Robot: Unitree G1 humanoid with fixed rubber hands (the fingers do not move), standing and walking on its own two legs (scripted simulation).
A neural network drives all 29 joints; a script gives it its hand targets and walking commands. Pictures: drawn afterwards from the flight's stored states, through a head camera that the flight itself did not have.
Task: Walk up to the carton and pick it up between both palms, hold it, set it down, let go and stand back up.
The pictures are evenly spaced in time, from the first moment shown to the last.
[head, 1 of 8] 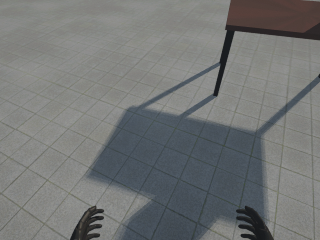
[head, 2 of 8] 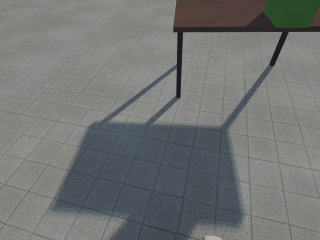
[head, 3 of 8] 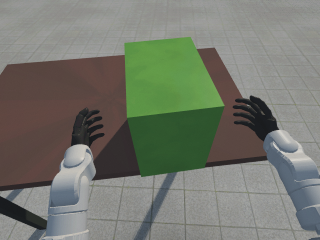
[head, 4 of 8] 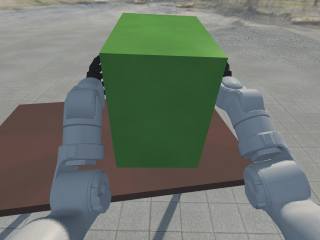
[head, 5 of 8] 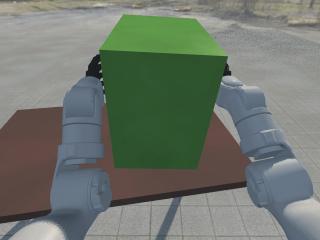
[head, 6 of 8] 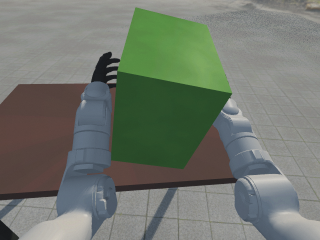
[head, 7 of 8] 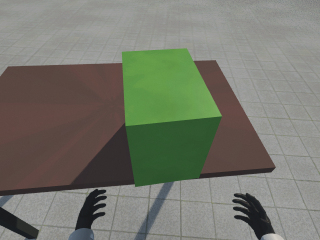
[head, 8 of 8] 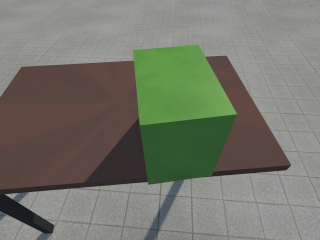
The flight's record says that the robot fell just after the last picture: no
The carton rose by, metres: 0.24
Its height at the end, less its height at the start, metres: +0.00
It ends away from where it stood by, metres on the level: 0.03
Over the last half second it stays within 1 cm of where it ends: yes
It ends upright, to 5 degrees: yes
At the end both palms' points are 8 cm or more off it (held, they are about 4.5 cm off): yes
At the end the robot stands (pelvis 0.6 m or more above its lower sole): yes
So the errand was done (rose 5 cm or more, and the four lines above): yes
